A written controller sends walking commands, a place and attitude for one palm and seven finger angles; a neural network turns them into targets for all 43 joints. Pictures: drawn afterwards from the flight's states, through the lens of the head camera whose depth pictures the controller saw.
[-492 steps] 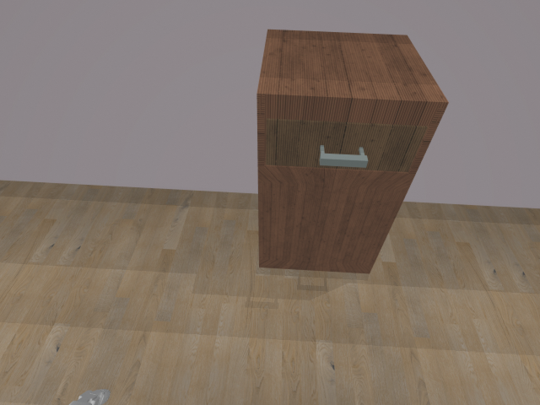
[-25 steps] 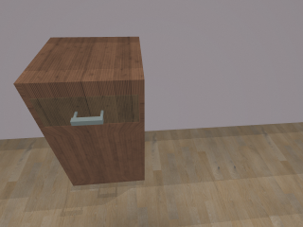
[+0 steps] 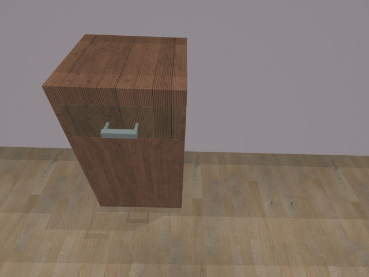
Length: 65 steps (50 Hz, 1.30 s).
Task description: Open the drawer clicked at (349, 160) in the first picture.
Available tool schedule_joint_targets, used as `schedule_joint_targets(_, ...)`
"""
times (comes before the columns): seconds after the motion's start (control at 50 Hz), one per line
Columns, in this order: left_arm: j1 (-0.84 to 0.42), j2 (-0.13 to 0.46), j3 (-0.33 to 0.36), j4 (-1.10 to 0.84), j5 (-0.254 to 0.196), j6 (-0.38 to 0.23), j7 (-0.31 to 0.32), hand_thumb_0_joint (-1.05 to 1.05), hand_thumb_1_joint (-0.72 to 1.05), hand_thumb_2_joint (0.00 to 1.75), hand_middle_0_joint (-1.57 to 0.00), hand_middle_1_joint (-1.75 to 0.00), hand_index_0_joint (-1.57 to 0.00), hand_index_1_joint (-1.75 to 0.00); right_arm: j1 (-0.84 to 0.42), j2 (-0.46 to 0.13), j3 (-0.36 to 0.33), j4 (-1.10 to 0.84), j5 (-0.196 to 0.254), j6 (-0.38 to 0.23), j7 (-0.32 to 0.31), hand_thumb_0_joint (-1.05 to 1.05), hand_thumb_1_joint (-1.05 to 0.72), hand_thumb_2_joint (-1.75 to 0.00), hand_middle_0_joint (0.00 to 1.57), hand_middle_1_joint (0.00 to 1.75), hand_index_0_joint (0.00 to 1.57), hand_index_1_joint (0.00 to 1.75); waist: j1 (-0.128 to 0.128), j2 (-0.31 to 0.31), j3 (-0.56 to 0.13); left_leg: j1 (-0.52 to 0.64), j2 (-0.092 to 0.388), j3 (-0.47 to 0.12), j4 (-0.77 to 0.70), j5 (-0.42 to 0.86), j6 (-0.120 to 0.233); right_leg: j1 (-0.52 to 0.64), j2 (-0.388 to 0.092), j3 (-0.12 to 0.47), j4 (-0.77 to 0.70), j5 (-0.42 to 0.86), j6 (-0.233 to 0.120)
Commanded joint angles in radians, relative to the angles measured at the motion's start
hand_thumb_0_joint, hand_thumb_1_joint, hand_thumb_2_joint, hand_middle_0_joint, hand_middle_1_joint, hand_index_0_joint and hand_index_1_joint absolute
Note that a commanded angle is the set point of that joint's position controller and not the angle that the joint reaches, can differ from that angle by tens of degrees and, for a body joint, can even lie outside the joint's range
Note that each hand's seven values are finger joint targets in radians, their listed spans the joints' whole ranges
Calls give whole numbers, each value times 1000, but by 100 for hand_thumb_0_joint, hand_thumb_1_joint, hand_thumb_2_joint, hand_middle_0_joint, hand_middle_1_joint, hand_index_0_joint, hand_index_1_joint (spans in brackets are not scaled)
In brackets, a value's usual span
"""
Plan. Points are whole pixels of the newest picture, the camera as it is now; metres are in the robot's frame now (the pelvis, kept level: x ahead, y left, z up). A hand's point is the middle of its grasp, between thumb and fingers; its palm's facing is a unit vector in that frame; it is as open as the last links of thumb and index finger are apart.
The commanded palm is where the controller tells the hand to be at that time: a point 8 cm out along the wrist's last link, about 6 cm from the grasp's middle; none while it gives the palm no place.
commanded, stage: come to a stop and stand still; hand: left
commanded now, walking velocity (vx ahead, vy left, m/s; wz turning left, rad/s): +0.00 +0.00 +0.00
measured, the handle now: (120, 129) +0.62 +0.28 -0.10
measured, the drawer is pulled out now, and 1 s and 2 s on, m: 0.00 0.00 0.00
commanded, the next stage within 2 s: look again from close up in 0.06 s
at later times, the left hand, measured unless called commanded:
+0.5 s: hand out of the picture +0.00 +0.15 -0.17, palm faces +0.05 -0.99 -0.15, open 7.3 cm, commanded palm none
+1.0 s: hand out of the picture +0.04 +0.16 -0.18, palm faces +0.12 -0.98 -0.15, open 7.3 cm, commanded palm none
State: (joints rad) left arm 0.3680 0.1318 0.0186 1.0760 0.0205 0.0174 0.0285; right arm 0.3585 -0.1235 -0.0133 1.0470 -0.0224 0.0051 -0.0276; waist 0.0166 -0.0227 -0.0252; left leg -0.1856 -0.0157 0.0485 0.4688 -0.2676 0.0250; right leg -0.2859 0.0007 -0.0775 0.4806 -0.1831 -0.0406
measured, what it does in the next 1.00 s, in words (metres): shifts its weight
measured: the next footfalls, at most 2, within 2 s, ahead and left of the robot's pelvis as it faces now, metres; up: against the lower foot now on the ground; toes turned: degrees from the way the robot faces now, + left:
left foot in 1.16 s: +0.14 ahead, +0.15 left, +0.00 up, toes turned +7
right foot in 1.56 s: +0.20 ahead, -0.04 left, +0.00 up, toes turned +6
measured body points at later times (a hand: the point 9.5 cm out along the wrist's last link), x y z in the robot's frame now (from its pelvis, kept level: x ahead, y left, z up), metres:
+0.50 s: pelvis +0.03 +0.01 +0.00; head +0.03 +0.00 +0.45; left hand +0.00 +0.20 -0.16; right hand -0.03 -0.18 -0.16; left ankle -0.01 +0.10 -0.74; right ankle +0.05 -0.09 -0.74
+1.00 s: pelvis +0.07 +0.01 -0.01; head +0.08 +0.01 +0.44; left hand +0.03 +0.21 -0.17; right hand +0.05 -0.19 -0.17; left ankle -0.01 +0.10 -0.73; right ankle +0.05 -0.09 -0.74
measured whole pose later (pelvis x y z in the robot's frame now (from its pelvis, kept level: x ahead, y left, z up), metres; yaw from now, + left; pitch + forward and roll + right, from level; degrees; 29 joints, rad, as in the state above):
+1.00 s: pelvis +0.07 +0.01 -0.01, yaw +3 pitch +1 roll -1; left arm 0.34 0.10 0.03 1.10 0.03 -0.02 0.03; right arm 0.36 -0.11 0.01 1.11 -0.02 0.00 -0.03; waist 0.02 0.03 0.00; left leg -0.21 0.00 0.03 0.65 -0.44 0.04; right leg -0.22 0.00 -0.12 0.53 -0.32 -0.04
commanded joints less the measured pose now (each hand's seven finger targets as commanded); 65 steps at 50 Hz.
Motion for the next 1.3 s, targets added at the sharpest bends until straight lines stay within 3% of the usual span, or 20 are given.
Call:
schedule_joint_targets(0.0, 59, 68, 6, -8, 3, -35, -8, 0, 90, 90, -20, -30, -20, -30, 25, -81, -1, -20, 2, -21, -8, 0, -90, -90, 20, 30, 20, 30, 12, 87, 142, -222, 135, -153, -206, -208, 53, 102, -69, 110, -89, -59, 2)
schedule_joint_targets(0.08, 56, 71, 3, 13, -2, -40, -5, 0, 90, 90, -20, -30, -20, -30, 80, -65, 8, 9, 3, -15, -8, 0, -90, -90, 20, 30, 20, 30, -14, -25, 148, -155, 83, -101, -124, -131, 38, 34, -106, 184, -182, -222, -10)
schedule_joint_targets(0.34, 61, 33, -1, 30, -6, -47, 3, 0, 90, 90, -20, -30, -20, -30, 122, -41, 21, 45, 4, -31, -12, 0, -90, -90, 20, 30, 20, 30, -12, 36, 123, -143, 109, -121, -156, -64, 37, 67, -91, 132, -102, -66, -18)
schedule_joint_targets(0.42, 61, 26, -4, 38, -8, -53, 5, 0, 90, 90, -20, -30, -20, -30, 126, -35, 24, 58, 6, -40, -16, 0, -90, -90, 20, 30, 20, 30, -9, 19, 82, -112, 113, -109, -142, 26, 36, 115, -100, 123, -75, 37, -20)
schedule_joint_targets(0.72, 52, 32, -9, 52, -9, -53, 9, 0, 90, 90, -20, -30, -20, -30, 108, -37, 27, 82, 8, -42, -24, 0, -90, -90, 20, 30, 20, 30, -13, 26, 88, -22, 118, -82, -113, 184, 29, 122, -104, 121, -55, 174, -23)
schedule_joint_targets(0.78, 51, 31, -11, 53, -8, -52, 10, 0, 90, 90, -20, -30, -20, -30, 99, -37, 26, 82, 9, -40, -24, 0, -90, -90, 20, 30, 20, 30, -15, 20, 109, -20, 117, -79, -111, 184, 28, 112, -104, 119, -61, 179, -21)
schedule_joint_targets(0.84, 62, 59, 4, 41, -1, -51, 7, 0, 90, 90, -20, -30, -20, -30, 102, -55, 20, 72, 7, -33, -17, 0, -90, -90, 20, 30, 20, 30, -7, 3, 103, -66, 93, -68, -71, 26, 35, 138, -121, 138, -54, 20, -42)
schedule_joint_targets(0.88, 78, 86, 20, 32, 2, -48, 4, 0, 90, 90, -20, -30, -20, -30, 83, -53, 17, 55, 3, -27, -11, 0, -90, -90, 20, 30, 20, 30, 9, -40, 127, -154, 56, -42, 0, -69, 31, 161, -165, 207, -98, -116, -69)
schedule_joint_targets(0.92, 119, 132, 45, 31, 3, -47, 4, 0, 90, 90, -20, -30, -20, -30, 57, -45, 14, 24, 2, -22, -6, 0, -90, -90, 20, 30, 20, 30, 28, -125, 135, -273, 13, 3, 167, -147, 16, 220, -277, 346, -189, -204, -131)
schedule_joint_targets(0.96, 170, 145, 62, 26, 9, -51, 10, 0, 90, 90, -20, -30, -20, -30, -17, -57, 6, -19, -1, -21, 4, 0, -90, -90, 20, 30, 20, 30, 63, -111, 156, -403, 40, -24, 365, -257, 15, 246, -370, 453, -254, -173, -206)
schedule_joint_targets(1.0, 149, 139, 68, 15, 15, -64, 15, 0, 90, 90, -20, -30, -20, -30, -56, -69, -4, -47, 0, -30, 18, 0, -90, -90, 20, 30, 20, 30, 53, -70, 142, -427, 88, -82, 427, -292, 23, 236, -413, 435, -237, -59, -230)
schedule_joint_targets(1.04, 69, 141, 65, -9, 18, -67, 11, 0, 90, 90, -20, -30, -20, -30, -12, -48, -9, -38, 8, -32, 29, 0, -90, -90, 20, 30, 20, 30, 2, -55, 108, -284, 94, -68, 303, -241, 22, 133, -374, 304, -188, -19, -190)
schedule_joint_targets(1.08, -8, 143, 62, -29, 13, -60, 0, 0, 90, 90, -20, -30, -20, -30, 102, -16, -2, 4, 5, -33, 32, 0, -90, -90, 20, 30, 20, 30, -59, -61, 94, 12, 28, 39, 98, -26, 13, -87, -256, 128, -128, -174, -112)
schedule_joint_targets(1.1, -25, 124, 57, -33, 12, -52, -5, 0, 90, 90, -20, -30, -20, -30, 180, -37, -3, 27, 2, -36, 27, 0, -90, -90, 20, 30, 20, 30, -88, -1, 89, 128, 17, 35, 34, -10, 7, -176, -188, 63, -24, -274, -79)
schedule_joint_targets(1.12, -34, 76, 46, -51, 8, -44, -12, 0, 90, 90, -20, -30, -20, -30, 253, -108, -21, 46, -9, -40, 16, 0, -90, -90, 20, 30, 20, 30, -111, 211, 101, 153, 124, -154, -87, -178, 44, -277, -87, -16, 207, -337, -38)
schedule_joint_targets(1.14, -35, 35, 37, -80, 9, -45, -19, 0, 90, 90, -20, -30, -20, -30, 306, -182, -39, 40, -12, -44, 9, 0, -90, -90, 20, 30, 20, 30, -120, 424, 95, 168, 318, -463, -270, -272, 136, -404, 7, -86, 482, -442, 2)
schedule_joint_targets(1.16, -71, 48, 38, -100, 13, -50, -20, 0, 90, 90, -20, -30, -20, -30, 281, -201, -42, 27, -9, -35, 2, 0, -90, -90, 20, 30, 20, 30, -115, 301, 128, 117, 368, -534, -319, -291, 207, -438, -22, 7, 609, -407, -20)
schedule_joint_targets(1.18, -75, 48, 39, -88, 16, -56, -22, 0, 90, 90, -20, -30, -20, -30, 202, -164, -30, -1, -7, -38, 2, 0, -90, -90, 20, 30, 20, 30, -79, 211, 139, 54, 353, -480, -307, -215, 221, -417, -64, 34, 665, -342, -32)
schedule_joint_targets(1.24, -13, 19, 26, -26, 9, -50, -22, 0, 90, 90, -20, -30, -20, -30, 45, -81, 4, -37, -4, -68, -6, 0, -90, -90, 20, 30, 20, 30, 3, 27, 161, -91, 296, -269, -270, 277, 184, -268, -109, 78, 611, -154, 11)
schedule_joint_targets(1.28, 37, -11, 12, 1, -1, -39, -11, 0, 90, 90, -20, -30, -20, -30, 27, -89, 12, -25, 3, -80, -15, 0, -90, -90, 20, 30, 20, 30, 27, 18, 95, -60, 260, -142, -209, 659, 161, -155, -94, 77, 507, -110, 38)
